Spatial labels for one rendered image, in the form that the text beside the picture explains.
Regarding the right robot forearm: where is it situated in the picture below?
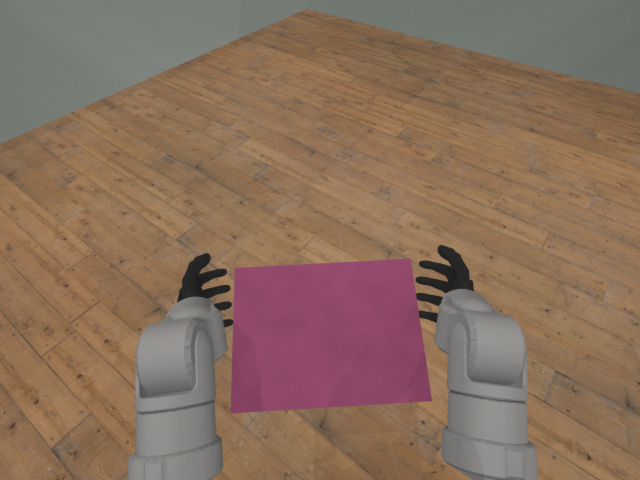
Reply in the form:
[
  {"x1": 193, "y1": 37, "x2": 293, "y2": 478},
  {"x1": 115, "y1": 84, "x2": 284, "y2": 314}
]
[{"x1": 434, "y1": 289, "x2": 538, "y2": 480}]

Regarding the robot right hand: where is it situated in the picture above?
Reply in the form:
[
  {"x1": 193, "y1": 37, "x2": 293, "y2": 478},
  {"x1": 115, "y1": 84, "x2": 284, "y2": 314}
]
[{"x1": 416, "y1": 245, "x2": 474, "y2": 323}]

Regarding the left robot forearm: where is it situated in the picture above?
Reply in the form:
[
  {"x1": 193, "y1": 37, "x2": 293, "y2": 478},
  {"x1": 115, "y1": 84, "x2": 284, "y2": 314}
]
[{"x1": 128, "y1": 297, "x2": 228, "y2": 480}]

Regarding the carton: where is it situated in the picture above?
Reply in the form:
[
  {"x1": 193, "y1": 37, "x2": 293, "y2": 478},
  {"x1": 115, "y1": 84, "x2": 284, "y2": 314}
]
[{"x1": 231, "y1": 259, "x2": 432, "y2": 413}]

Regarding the robot left hand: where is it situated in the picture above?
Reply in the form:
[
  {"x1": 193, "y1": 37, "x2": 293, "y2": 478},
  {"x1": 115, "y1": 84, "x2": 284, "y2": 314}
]
[{"x1": 177, "y1": 253, "x2": 233, "y2": 327}]

